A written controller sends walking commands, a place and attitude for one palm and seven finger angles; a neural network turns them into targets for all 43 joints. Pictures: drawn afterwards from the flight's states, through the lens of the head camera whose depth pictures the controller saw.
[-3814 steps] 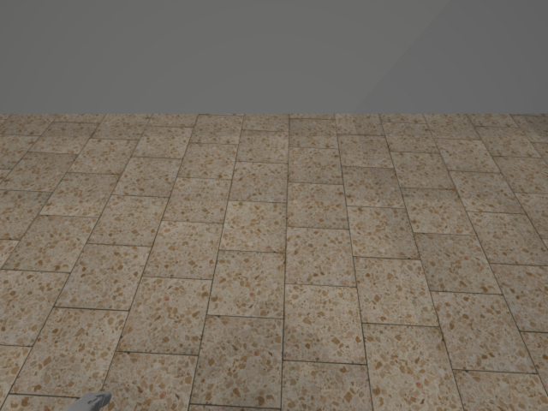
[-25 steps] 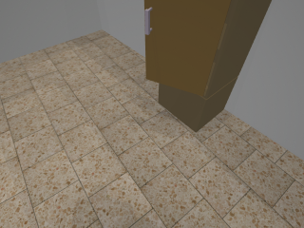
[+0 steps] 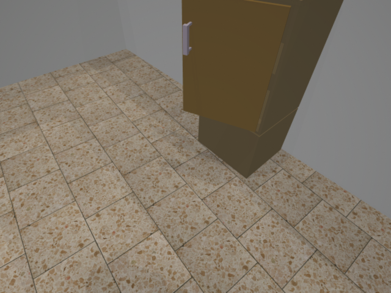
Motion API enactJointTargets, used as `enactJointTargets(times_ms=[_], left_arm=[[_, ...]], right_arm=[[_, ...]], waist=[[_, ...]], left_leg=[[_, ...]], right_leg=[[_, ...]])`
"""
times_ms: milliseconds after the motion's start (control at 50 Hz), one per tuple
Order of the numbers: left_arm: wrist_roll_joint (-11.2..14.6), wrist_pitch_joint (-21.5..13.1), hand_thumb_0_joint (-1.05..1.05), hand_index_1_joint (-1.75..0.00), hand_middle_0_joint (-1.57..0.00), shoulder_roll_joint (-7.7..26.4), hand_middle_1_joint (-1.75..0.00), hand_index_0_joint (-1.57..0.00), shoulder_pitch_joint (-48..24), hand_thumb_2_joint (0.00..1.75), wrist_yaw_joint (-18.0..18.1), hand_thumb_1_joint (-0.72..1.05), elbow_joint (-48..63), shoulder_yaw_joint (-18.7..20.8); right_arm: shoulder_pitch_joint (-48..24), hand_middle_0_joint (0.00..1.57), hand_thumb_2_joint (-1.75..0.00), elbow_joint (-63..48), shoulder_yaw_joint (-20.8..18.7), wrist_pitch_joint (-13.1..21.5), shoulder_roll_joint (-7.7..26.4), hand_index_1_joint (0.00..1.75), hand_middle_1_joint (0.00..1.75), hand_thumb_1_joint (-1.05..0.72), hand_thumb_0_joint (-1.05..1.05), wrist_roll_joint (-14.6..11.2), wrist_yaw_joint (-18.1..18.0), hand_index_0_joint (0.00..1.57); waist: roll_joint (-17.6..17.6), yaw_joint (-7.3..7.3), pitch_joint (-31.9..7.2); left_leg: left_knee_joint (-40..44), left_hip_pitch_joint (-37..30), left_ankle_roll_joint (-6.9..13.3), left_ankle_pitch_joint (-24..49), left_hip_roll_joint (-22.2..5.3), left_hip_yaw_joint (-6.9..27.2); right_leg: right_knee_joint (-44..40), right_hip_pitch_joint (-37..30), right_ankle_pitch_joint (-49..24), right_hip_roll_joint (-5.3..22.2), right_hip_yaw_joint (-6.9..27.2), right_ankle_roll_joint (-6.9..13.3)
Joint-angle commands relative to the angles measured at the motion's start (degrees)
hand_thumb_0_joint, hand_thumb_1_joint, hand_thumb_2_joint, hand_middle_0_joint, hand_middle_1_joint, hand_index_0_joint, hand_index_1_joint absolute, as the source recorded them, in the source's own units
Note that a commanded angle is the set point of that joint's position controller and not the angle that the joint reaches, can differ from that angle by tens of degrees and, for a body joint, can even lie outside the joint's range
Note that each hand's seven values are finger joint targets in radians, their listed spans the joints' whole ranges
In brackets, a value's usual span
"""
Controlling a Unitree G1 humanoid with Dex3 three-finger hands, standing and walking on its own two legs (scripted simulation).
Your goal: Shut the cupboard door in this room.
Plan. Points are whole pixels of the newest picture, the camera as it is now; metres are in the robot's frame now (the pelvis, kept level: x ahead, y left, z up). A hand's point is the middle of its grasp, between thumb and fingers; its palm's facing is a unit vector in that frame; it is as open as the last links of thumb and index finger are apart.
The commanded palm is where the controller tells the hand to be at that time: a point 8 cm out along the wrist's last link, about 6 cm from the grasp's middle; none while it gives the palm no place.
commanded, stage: look to check the result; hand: left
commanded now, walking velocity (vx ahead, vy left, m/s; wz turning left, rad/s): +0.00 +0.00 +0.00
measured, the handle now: (187, 38) +1.08 +0.09 +0.06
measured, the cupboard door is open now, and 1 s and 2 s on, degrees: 24 24 24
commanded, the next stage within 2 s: walk to a spot facing it in 0.54 s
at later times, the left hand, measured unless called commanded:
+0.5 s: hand out of the picture +0.02 +0.20 -0.17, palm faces +0.01 -0.97 -0.25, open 7.4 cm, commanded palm none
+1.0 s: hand out of the picture +0.04 +0.21 -0.18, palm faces +0.17 -0.96 -0.22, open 7.4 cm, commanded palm none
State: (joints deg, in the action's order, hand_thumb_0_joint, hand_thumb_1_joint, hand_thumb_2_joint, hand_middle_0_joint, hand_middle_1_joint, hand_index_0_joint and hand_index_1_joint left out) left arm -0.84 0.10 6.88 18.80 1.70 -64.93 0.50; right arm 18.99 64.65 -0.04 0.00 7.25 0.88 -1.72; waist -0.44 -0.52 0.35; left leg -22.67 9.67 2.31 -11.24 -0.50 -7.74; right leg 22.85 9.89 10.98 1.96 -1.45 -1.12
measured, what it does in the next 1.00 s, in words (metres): stands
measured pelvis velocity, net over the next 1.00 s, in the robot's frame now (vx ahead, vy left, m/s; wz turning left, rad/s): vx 0.01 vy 0.00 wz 0.16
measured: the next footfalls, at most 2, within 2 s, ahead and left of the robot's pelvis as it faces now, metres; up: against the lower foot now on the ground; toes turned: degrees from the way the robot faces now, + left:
right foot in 1.48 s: +0.30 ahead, -0.07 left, +0.00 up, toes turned +23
left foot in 1.86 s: +0.29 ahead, +0.26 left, +0.00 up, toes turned +49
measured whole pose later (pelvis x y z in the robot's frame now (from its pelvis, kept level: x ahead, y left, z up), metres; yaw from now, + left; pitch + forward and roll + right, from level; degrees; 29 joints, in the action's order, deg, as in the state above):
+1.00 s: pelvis +0.01 +0.00 -0.01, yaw +9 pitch -1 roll -1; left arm -1.5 1.0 12.5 11.6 0.6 -57.9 3.1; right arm 13.3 59.4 -1.5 -2.8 11.7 1.3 0.5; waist -0.3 -1.1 3.4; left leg -40.1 18.2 -0.2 -25.2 -1.4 -3.8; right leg 29.9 10.7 17.5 4.5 -9.9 -1.0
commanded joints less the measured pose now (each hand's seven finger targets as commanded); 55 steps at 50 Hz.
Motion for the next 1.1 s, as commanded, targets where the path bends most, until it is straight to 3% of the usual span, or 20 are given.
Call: enactJointTargets(times_ms=[0, 480, 560, 660, 720, 760, 820, 860, 880, 900, 920, 960, 980, 1000, 1020, 1040, 1060, 1080], left_arm=[[-0.3, -0.9, 0.0, -0.3, -0.2, 7.2, -0.3, -0.2, 4.3, 0.9, 0.6, 0.9, 1.0, 1.0], [-0.3, -1.4, 0.0, -0.3, -0.2, 15.1, -0.3, -0.2, -3.9, 0.9, -0.3, 0.9, 2.3, 1.8], [-0.2, -1.7, 0.0, -0.3, -0.2, 16.7, -0.3, -0.2, -5.6, 0.9, -0.4, 0.9, 2.6, 1.9], [-0.2, -1.7, 0.0, -0.3, -0.2, 17.8, -0.3, -0.2, -7.3, 0.9, -0.6, 0.9, 2.9, 2.0], [0.0, -0.5, 0.0, -0.3, -0.2, 13.6, -0.3, -0.2, -5.1, 0.9, -0.1, 0.9, 2.9, 1.5], [-0.1, 0.0, 0.0, -0.3, -0.2, 14.3, -0.3, -0.2, -4.5, 0.9, 0.1, 0.9, 3.8, 2.0], [-0.3, 0.3, 0.0, -0.3, -0.2, 16.2, -0.3, -0.2, -4.6, 0.9, 0.2, 0.9, 5.8, 3.1], [-0.3, 0.3, 0.0, -0.3, -0.2, 17.2, -0.3, -0.2, -3.9, 0.9, 0.2, 0.9, 7.0, 3.8], [-0.5, 0.3, 0.0, -0.3, -0.2, 17.4, -0.3, -0.2, -3.6, 0.9, 0.2, 0.9, 7.6, 4.3], [-0.9, 0.2, 0.0, -0.3, -0.2, 17.7, -0.3, -0.2, -3.4, 0.9, 0.2, 0.9, 8.5, 4.7], [-1.2, 0.0, 0.0, -0.3, -0.2, 17.6, -0.3, -0.2, -4.0, 0.9, 0.2, 0.9, 9.3, 5.2], [-1.2, -0.4, 0.0, -0.3, -0.2, 17.6, -0.3, -0.2, -6.5, 0.9, -0.3, 0.9, 10.8, 5.8], [-0.9, -0.3, 0.0, -0.3, -0.2, 17.5, -0.3, -0.2, -7.3, 0.9, -0.7, 0.9, 11.3, 5.9], [-0.5, 0.0, 0.0, -0.3, -0.2, 15.4, -0.3, -0.2, -7.4, 0.9, -1.2, 0.9, 12.3, 5.7], [-0.1, 0.3, 0.0, -0.3, -0.2, 11.3, -0.3, -0.2, -8.2, 0.9, -1.9, 0.9, 14.8, 4.9], [-1.2, 0.4, 0.0, -0.3, -0.2, 11.9, -0.3, -0.2, -14.5, 0.9, -1.7, 0.9, 17.1, 4.4], [-1.2, -0.1, 0.0, -0.3, -0.2, 11.5, -0.3, -0.2, -16.1, 0.9, -1.8, 0.9, 17.8, 4.7], [-1.1, -0.6, 0.0, -0.3, -0.2, 11.1, -0.3, -0.2, -14.3, 0.9, -2.1, 0.9, 17.3, 4.9]], right_arm=[[3.4, 0.2, -0.9, -1.8, -1.5, 0.5, 7.1, 0.3, 0.3, -0.9, 0.0, -0.3, -0.2, 0.2], [-4.8, 0.2, -0.9, -2.9, -2.4, 0.8, 14.8, 0.3, 0.3, -0.9, 0.0, -0.1, 0.4, 0.2], [-6.3, 0.2, -0.9, -3.2, -2.4, 1.1, 16.4, 0.3, 0.3, -0.9, 0.0, -0.1, 0.5, 0.2], [-8.4, 0.2, -0.9, -3.6, -2.4, 1.2, 17.6, 0.3, 0.3, -0.9, 0.0, -0.1, 0.6, 0.2], [-6.8, 0.2, -0.9, -3.7, -1.4, 0.1, 12.4, 0.3, 0.3, -0.9, 0.0, -0.1, 1.0, 0.2], [-6.8, 0.2, -0.9, -4.4, -1.6, -0.5, 12.5, 0.3, 0.3, -0.9, 0.0, 0.0, 1.2, 0.2], [-7.2, 0.2, -0.9, -6.3, -2.3, -1.1, 12.7, 0.3, 0.3, -0.9, 0.0, -0.1, 1.4, 0.2], [-6.9, 0.2, -0.9, -7.4, -2.5, -1.6, 11.3, 0.3, 0.3, -0.9, 0.0, 0.1, 1.6, 0.2], [-7.1, 0.2, -0.9, -8.2, -2.7, -1.9, 10.9, 0.3, 0.3, -0.9, 0.0, 0.3, 1.6, 0.2], [-7.2, 0.2, -0.9, -9.3, -2.9, -2.0, 11.2, 0.3, 0.3, -0.9, 0.0, 0.5, 1.7, 0.2], [-7.5, 0.2, -0.9, -10.2, -3.2, -1.8, 10.9, 0.3, 0.3, -0.9, 0.0, 0.4, 1.9, 0.2], [-5.5, 0.2, -0.9, -10.8, -3.2, -1.1, 10.1, 0.3, 0.3, -0.9, 0.0, 0.1, 2.4, 0.2], [-1.8, 0.2, -0.9, -10.1, -3.1, -0.8, 10.0, 0.3, 0.3, -0.9, 0.0, 0.3, 2.6, 0.2], [2.5, 0.2, -0.9, -9.3, -3.8, -0.4, 12.4, 0.3, 0.3, -0.9, 0.0, 0.6, 2.6, 0.2], [7.6, 0.2, -0.9, -8.5, -5.3, -0.1, 18.0, 0.3, 0.3, -0.9, 0.0, 1.8, 2.1, 0.2], [11.8, 0.2, -0.9, -7.4, -5.4, 0.0, 18.7, 0.3, 0.3, -0.9, 0.0, 1.7, 1.6, 0.2], [10.5, 0.2, -0.9, -7.9, -5.2, 0.3, 17.9, 0.3, 0.3, -0.9, 0.0, 1.5, 1.2, 0.2], [6.7, 0.2, -0.9, -9.2, -4.7, 0.7, 16.7, 0.3, 0.3, -0.9, 0.0, 1.3, 0.9, 0.2]], waist=[[0.8, -0.02, 6.0], [0.2, -0.1, 3.9], [0.7, -0.04, 1.6], [0.8, 0.05, 1.3], [0.6, 0.17, 0.6], [0.8, 0.48, 1.2], [-2.2, 0.69, 0.2], [-7.0, 0.83, -0.7], [-9.8, 1.29, 0.2], [-12.0, 1.6, 0.8], [-11.5, 1.53, 2.5], [-7.7, -0.62, 3.3], [-4.1, -2.32, 2.1], [6.5, -4.04, 2.4], [23.6, -6.04, 4.8], [17.8, -8.17, 6.3], [9.6, -6.28, 7.1], [7.3, -4.11, 7.3]], left_leg=[[7.1, 1.7, -0.3, -3.9, -6.0, 8.0], [8.2, -1.0, -0.5, -2.4, -6.7, 8.5], [8.0, -2.1, -0.6, 1.5, -7.1, 8.7], [7.8, -2.2, -0.7, 4.3, -7.2, 9.2], [4.6, -0.5, -1.5, 8.0, -6.7, 9.1], [2.4, 2.0, -1.6, 7.5, -6.0, 9.6], [-3.6, 5.3, -2.1, 8.3, -4.0, 9.0], [-10.5, 8.1, -2.9, -0.6, -1.2, 6.6], [-16.2, 10.4, -3.2, -9.6, -0.5, 5.2], [-22.1, 13.5, -3.1, -16.5, -0.9, 4.8], [-24.4, 15.6, -2.9, -19.0, -2.7, 5.2], [-16.3, 11.3, -2.7, -16.9, -4.5, 5.2], [-9.4, 3.5, -2.6, -11.7, -2.8, 2.9], [0.2, -3.2, -0.4, -13.7, -4.9, 11.0], [10.3, -6.8, 5.4, -20.6, -17.6, 35.0], [14.0, -5.2, 8.9, -23.0, -21.2, 42.4], [13.7, -1.8, 9.1, -24.6, -20.2, 41.8], [13.3, 0.5, 8.6, -23.0, -18.1, 38.0]], right_leg=[[-4.7, 4.0, -0.2, 3.1, 4.3, 2.7], [-7.1, 2.3, 0.3, 4.3, 5.4, 3.1], [-6.8, 0.3, -3.1, 4.6, 5.2, 3.1], [-6.6, -0.7, -4.9, 5.0, 4.5, 2.9], [-3.3, -0.9, -6.5, 6.1, 2.3, 1.8], [-1.7, -0.3, -5.6, 6.8, 2.0, 2.0], [-0.3, -1.0, -7.8, 10.2, 2.7, 4.0], [-4.4, -1.5, 1.3, 14.7, 5.9, 6.8], [-7.0, -1.2, 6.6, 17.3, 7.9, 8.9], [-8.5, -1.7, 10.5, 19.3, 9.1, 10.7], [-8.8, -1.2, 12.9, 21.3, 9.1, 11.5], [-4.3, 1.7, 12.3, 20.8, 4.6, 9.5], [0.5, 5.8, 15.3, 18.0, -0.1, 6.8], [10.9, 14.3, 21.0, 12.1, -5.5, 2.8], [28.5, 27.2, 24.0, 2.4, -10.6, -1.7], [37.1, 32.3, 23.5, 2.4, -2.3, -0.3], [41.0, 32.5, 18.3, 3.5, 1.2, 0.3], [42.1, 31.7, 13.2, 4.2, 2.3, 0.1]])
